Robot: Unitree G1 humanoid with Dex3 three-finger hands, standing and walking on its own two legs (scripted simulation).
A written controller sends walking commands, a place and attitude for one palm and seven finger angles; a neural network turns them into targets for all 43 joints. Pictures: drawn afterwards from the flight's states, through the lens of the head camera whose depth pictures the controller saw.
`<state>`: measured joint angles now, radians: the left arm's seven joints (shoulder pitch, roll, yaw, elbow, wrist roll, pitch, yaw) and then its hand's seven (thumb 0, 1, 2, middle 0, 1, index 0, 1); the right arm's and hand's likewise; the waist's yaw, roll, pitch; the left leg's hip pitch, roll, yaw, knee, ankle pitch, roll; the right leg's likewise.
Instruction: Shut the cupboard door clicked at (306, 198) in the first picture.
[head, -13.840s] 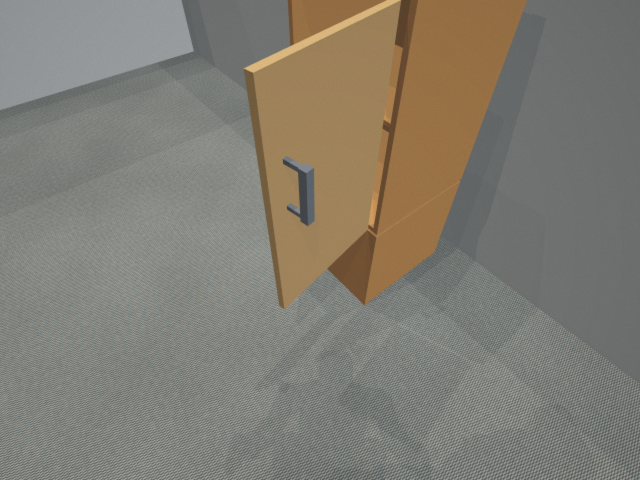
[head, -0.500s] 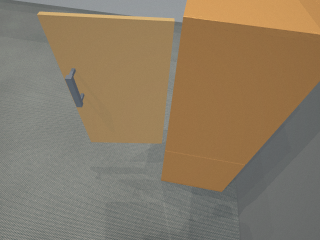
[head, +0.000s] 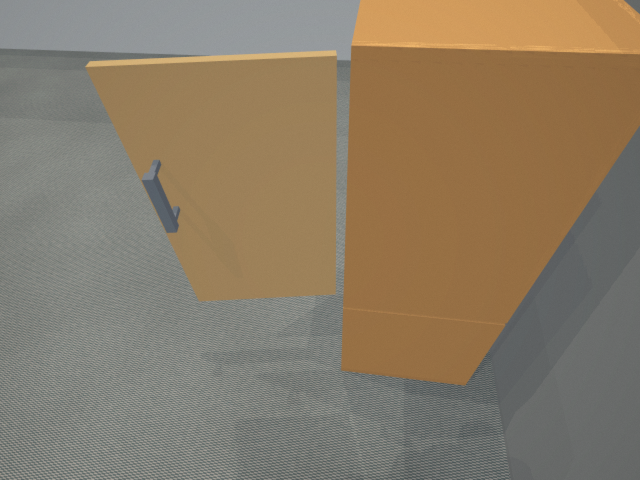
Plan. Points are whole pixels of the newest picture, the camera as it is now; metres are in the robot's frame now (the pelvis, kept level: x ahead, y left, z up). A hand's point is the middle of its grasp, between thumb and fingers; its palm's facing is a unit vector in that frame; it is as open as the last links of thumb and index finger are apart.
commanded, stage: look again from close up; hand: left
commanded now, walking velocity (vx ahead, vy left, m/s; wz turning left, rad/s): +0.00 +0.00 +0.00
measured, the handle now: (164, 197) +0.54 +0.31 +0.03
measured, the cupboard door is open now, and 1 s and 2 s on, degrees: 100 100 100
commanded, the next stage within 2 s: shuffle to correct the standing spot in 0.50 s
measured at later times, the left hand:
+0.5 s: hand out of the picture +0.04 +0.16 -0.17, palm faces -0.01 -0.97 -0.22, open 7.3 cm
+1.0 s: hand out of the picture +0.02 +0.18 -0.19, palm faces +0.10 -0.97 -0.21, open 7.3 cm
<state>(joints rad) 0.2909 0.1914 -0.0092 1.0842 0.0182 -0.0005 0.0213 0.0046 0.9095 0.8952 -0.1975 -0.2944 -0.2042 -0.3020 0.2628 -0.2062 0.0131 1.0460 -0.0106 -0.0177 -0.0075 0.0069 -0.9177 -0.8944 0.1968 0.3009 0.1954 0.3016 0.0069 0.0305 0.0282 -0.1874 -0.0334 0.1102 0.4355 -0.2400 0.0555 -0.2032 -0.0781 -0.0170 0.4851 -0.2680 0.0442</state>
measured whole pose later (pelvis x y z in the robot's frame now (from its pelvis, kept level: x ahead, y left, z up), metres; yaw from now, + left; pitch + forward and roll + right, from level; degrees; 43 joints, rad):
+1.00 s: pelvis +0.05 +0.00 -0.01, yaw +4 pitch +0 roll +1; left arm 0.31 0.20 0.05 1.07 0.03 0.03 0.01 0.01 0.91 0.90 -0.20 -0.29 -0.20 -0.30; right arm 0.31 -0.17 0.00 1.03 -0.03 -0.03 -0.01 0.00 -0.91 -0.89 0.19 0.30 0.19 0.30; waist 0.01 -0.04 0.05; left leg -0.22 -0.02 0.11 0.54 -0.33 0.06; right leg -0.37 -0.07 -0.07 1.02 -0.53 -0.03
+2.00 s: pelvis +0.14 +0.06 -0.01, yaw +4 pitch +1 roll +2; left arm 0.22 0.17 0.04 0.98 0.02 0.03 0.02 0.00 0.91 0.90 -0.20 -0.29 -0.20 -0.30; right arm 0.15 -0.15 -0.03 0.99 -0.02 0.01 -0.02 0.00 -0.92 -0.89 0.20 0.30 0.20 0.30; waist 0.01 -0.01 0.07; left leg -0.34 0.04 0.11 0.52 -0.19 0.00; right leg -0.22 -0.02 -0.05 0.56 -0.34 0.00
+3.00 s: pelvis +0.17 +0.05 +0.00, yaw +4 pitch -1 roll +1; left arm 0.34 0.15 -0.02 1.13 0.01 -0.02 0.04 0.00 0.91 0.90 -0.20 -0.29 -0.20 -0.30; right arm 0.23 -0.16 0.02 1.13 -0.01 -0.02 -0.04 0.01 -0.93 -0.89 0.20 0.30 0.19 0.30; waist 0.01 -0.02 0.02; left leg -0.16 0.01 0.09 0.43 -0.26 0.01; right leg -0.07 0.02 -0.06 0.41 -0.33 -0.05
